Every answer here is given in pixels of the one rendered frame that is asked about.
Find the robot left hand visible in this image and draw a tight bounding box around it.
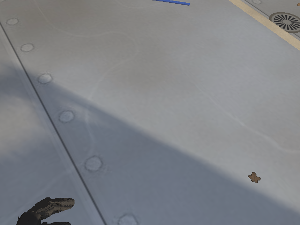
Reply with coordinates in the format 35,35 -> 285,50
16,197 -> 75,225

